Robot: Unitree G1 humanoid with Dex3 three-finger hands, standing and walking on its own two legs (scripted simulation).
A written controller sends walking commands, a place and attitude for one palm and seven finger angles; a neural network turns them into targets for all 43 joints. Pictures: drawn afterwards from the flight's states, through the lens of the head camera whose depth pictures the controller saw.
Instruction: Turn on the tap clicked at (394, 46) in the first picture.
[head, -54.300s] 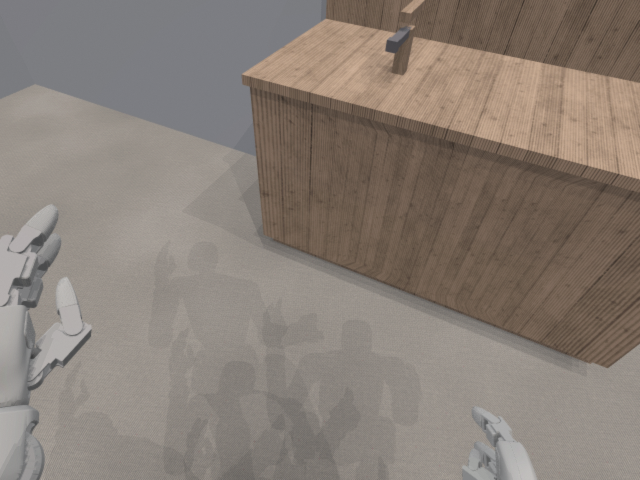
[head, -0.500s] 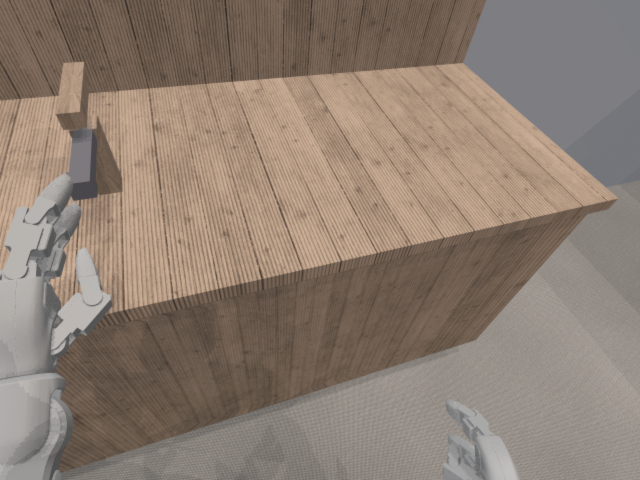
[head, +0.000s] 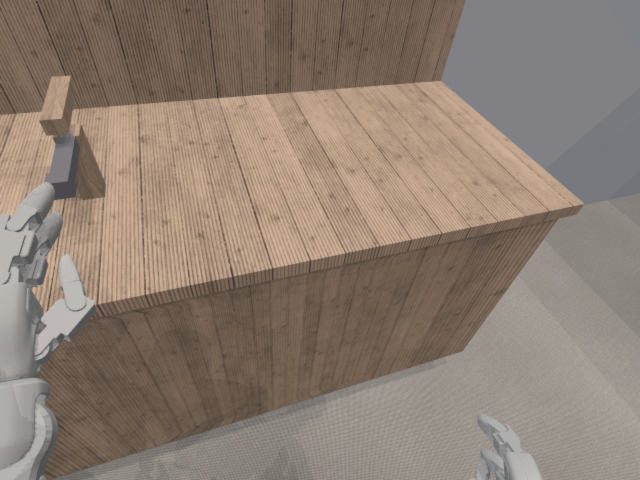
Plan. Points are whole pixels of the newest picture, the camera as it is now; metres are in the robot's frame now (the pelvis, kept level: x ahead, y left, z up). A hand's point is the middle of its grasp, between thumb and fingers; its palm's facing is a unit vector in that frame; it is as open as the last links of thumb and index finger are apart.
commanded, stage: come to a stop and stand still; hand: left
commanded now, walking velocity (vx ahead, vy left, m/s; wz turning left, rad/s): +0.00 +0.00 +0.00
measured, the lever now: (61, 185) +0.42 +0.42 +0.11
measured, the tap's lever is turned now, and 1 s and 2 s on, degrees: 0 0 0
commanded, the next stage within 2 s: look again from close up in 0.14 s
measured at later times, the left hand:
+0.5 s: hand (107, 261) +0.26 +0.26 +0.17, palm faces +0.37 -0.87 -0.33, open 7.5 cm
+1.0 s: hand (72, 270) +0.25 +0.28 +0.17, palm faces +0.40 -0.85 -0.34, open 7.5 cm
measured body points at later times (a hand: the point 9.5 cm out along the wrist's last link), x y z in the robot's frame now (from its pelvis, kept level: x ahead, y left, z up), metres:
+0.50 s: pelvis +0.04 +0.02 +0.00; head +0.06 +0.05 +0.45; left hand +0.24 +0.30 +0.18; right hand +0.22 -0.20 -0.06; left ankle +0.04 +0.10 -0.74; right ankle +0.04 -0.08 -0.74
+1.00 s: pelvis +0.03 +0.04 +0.01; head +0.04 +0.06 +0.46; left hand +0.22 +0.33 +0.19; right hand +0.20 -0.18 -0.07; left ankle +0.04 +0.10 -0.74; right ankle +0.04 -0.08 -0.74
